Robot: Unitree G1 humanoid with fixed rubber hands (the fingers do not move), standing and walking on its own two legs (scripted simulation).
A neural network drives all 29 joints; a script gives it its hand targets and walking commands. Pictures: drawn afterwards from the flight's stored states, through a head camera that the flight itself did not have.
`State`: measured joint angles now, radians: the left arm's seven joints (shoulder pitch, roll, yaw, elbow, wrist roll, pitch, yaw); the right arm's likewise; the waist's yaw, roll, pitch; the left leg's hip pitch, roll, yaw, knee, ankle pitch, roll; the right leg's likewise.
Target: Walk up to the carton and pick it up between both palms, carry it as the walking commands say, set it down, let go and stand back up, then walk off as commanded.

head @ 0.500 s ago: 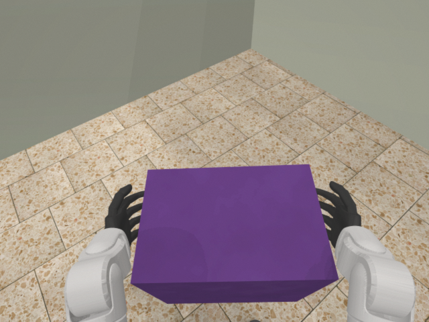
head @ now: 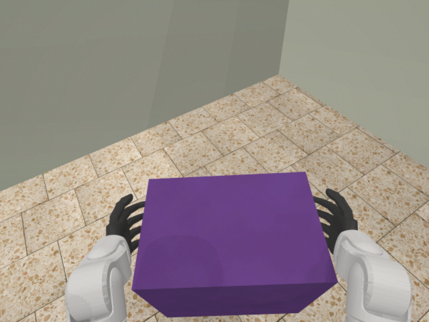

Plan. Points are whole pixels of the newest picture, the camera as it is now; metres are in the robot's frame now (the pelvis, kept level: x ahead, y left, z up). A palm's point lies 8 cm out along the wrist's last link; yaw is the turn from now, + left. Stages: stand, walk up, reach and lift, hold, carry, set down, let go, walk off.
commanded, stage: carry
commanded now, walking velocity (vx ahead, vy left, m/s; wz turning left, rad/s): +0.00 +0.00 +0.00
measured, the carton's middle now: (229, 251) +0.26 +0.00 -0.01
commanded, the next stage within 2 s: none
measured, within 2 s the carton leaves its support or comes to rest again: neither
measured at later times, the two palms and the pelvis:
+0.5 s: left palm (140, 188) +0.37 +0.18 +0.06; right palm (321, 183) +0.37 -0.18 +0.05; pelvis +0.12 +0.00 -0.02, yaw +0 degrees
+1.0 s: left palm (155, 158) +0.46 +0.17 +0.04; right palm (310, 151) +0.48 -0.19 +0.03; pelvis +0.21 -0.02 -0.02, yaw +1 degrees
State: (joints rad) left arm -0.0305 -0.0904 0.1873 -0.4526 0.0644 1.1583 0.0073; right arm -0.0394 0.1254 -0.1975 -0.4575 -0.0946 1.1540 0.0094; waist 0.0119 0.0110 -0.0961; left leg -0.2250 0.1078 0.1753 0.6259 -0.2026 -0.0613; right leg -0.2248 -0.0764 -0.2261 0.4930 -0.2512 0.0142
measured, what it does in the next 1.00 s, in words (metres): walks ahead: left foot, then right foot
